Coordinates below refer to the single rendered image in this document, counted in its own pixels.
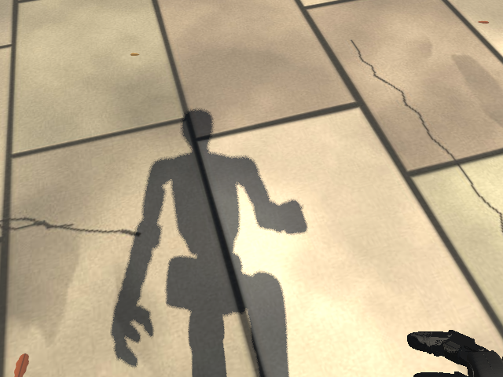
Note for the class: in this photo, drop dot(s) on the robot right hand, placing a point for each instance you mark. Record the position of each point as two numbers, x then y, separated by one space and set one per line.
459 349

